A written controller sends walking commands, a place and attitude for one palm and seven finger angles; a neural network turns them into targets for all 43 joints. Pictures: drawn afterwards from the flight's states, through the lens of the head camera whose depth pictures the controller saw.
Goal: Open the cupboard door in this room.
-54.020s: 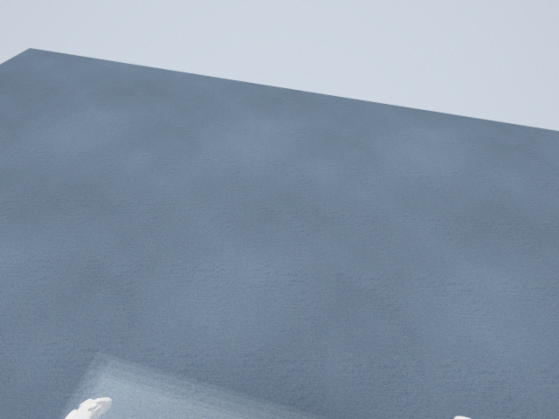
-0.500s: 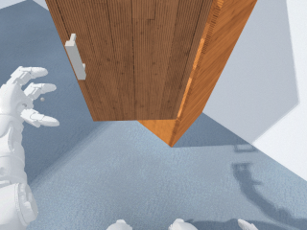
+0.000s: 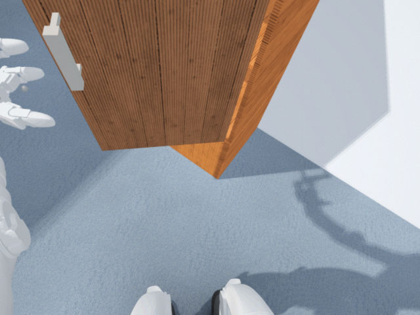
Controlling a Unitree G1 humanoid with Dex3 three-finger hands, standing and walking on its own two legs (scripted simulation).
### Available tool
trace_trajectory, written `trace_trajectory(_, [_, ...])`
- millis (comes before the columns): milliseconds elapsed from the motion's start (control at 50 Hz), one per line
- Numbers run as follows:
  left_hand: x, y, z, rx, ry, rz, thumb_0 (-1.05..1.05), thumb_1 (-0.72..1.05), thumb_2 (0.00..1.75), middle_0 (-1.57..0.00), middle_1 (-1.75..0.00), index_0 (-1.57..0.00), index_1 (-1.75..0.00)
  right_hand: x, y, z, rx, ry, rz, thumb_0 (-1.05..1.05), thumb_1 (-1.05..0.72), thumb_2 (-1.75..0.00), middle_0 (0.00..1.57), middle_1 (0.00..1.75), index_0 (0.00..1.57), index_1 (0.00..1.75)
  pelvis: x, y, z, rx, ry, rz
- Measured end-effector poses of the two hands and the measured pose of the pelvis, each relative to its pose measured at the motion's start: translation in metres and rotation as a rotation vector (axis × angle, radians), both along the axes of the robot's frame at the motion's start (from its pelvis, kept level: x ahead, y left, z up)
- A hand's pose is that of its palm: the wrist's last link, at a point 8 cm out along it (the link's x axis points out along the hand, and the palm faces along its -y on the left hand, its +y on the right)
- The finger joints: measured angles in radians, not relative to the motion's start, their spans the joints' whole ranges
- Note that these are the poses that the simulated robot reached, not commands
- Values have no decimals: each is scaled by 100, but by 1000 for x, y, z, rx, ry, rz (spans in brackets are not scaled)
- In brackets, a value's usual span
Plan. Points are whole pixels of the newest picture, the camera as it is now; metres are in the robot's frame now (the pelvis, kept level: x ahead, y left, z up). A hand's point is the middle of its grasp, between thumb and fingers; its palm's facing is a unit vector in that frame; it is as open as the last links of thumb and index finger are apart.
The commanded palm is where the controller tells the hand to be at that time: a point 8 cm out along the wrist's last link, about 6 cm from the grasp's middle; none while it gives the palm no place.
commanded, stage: move the hooked fingers beside the handle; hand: left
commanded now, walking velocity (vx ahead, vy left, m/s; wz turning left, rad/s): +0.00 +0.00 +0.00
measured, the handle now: (67, 53) +0.59 +0.24 +0.08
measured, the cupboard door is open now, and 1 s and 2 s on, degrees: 44 44 44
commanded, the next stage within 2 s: slide the fingers in behind the handle in 1.02 s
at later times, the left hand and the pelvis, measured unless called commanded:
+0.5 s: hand (27, 76) +0.53 +0.29 +0.08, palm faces +0.07 -1.00 +0.00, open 14.0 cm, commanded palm +0.51 +0.33 +0.09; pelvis +0.02 +0.00 +0.00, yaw -2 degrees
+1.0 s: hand (28, 78) +0.52 +0.28 +0.09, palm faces +0.07 -1.00 +0.00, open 14.0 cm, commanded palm +0.50 +0.33 +0.08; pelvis +0.01 +0.00 +0.00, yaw -1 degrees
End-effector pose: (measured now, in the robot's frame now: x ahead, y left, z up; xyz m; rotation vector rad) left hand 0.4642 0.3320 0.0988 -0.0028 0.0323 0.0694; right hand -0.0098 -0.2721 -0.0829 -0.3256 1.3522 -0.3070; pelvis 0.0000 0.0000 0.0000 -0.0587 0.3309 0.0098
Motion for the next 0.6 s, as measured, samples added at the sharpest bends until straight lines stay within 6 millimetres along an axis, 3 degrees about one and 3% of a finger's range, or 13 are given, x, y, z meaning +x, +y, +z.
trace_trajectory(320, [43, 11, 1, 15, 13, 10, -1, -50, 30, -30, -120, -30, -120, -22, 3, 3, -6, 123, -49, 1, -90, -90, 20, 30, 21, 30, 8, -3, -6, -16, 72, -10])
trace_trajectory(480, [44, 12, -15, -4, 50, -5, -1, -49, 30, -30, -120, -30, -120, -14, 6, 5, 4, 132, -59, 1, -90, -90, 20, 30, 21, 30, 16, -1, -5, -20, 85, -19])
trace_trajectory(600, [40, 19, -10, 3, 5, 27, -1, -50, 30, -30, -120, -30, -120, -2, 7, 6, 8, 105, -51, 1, -90, -90, 20, 30, 21, 30, 20, -1, -3, -25, 76, -18])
